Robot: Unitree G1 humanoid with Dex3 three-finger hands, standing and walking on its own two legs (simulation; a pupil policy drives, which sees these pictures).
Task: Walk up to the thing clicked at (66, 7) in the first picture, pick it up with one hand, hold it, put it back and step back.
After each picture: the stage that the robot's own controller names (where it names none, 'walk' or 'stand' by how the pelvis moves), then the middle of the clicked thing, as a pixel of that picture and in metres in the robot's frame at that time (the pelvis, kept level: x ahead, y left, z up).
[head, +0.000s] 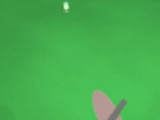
stand; (66, 7) +2.21 +0.27 -0.72
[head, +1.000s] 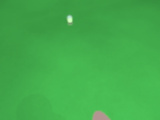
walk; (69, 20) +2.08 +0.33 -0.72
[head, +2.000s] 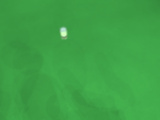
walk; (63, 33) +1.45 +0.32 -0.72
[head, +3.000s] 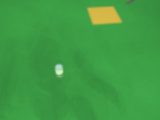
walk; (59, 70) +0.94 +0.26 -0.71
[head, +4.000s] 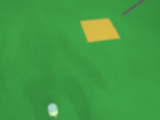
walk; (53, 110) +0.54 +0.20 -0.70
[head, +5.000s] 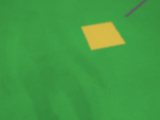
stand; out of the picture +0.36 +0.18 -0.69
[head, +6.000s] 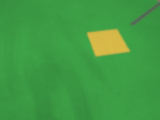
stand; out of the picture +0.35 +0.17 -0.72
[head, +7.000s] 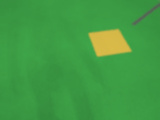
stand; out of the picture +0.36 +0.17 -0.72
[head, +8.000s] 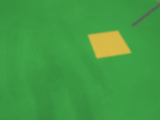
stand; out of the picture +0.35 +0.17 -0.73
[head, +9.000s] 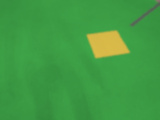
stand; out of the picture +0.34 +0.17 -0.73
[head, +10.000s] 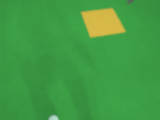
go down; out of the picture +0.36 +0.17 -0.69
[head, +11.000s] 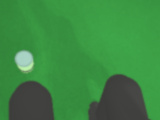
go down; (25, 62) +0.44 +0.19 -0.29
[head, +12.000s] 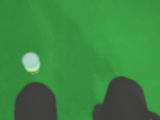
close in; (31, 63) +0.44 +0.18 -0.30
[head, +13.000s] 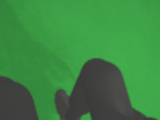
close in; out of the picture +0.44 +0.22 -0.23
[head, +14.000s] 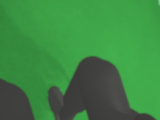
close; out of the picture +0.43 +0.23 -0.23
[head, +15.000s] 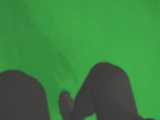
lift; out of the picture +0.38 +0.23 -0.21
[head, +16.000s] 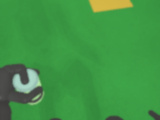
lift; (29, 87) +0.32 +0.18 -0.01
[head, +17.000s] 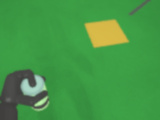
hold; (36, 93) +0.32 +0.17 +0.01
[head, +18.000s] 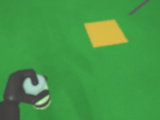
hold; (38, 92) +0.32 +0.17 +0.00
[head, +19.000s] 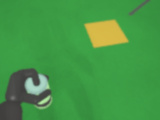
hold; (39, 92) +0.32 +0.16 +0.00
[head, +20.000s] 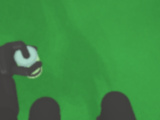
crouch; (29, 63) +0.41 +0.17 -0.09
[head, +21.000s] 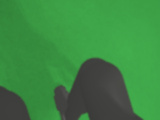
lower; out of the picture +0.46 +0.25 -0.23
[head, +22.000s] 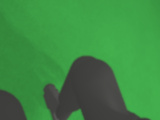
lower; out of the picture +0.46 +0.25 -0.24
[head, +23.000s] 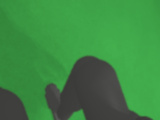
lower; out of the picture +0.46 +0.25 -0.24
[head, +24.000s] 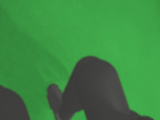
lower; out of the picture +0.45 +0.24 -0.24
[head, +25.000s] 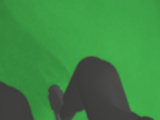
loosen; out of the picture +0.44 +0.22 -0.24
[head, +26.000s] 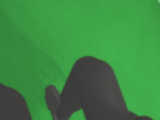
withdraw; out of the picture +0.44 +0.22 -0.25
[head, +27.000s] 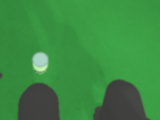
walk; (40, 63) +0.46 +0.16 -0.31
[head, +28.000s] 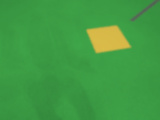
stand; out of the picture +0.36 +0.13 -0.66
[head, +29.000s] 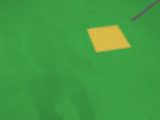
stand; out of the picture +0.39 +0.14 -0.67
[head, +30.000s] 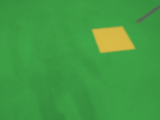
stand; out of the picture +0.39 +0.13 -0.68
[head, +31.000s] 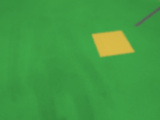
walk; out of the picture +0.40 +0.14 -0.72
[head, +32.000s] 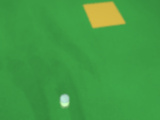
walk; (64, 101) +0.51 +0.10 -0.71
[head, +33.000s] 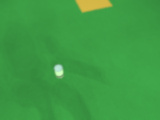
walk; (59, 71) +0.79 +0.22 -0.68
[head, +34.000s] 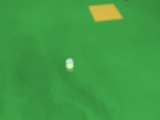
stand; (69, 64) +1.04 +0.15 -0.70
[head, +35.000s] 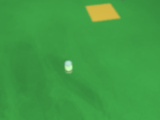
stand; (68, 67) +1.01 +0.15 -0.73
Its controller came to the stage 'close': yes
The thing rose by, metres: 0.72
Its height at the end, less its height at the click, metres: +0.00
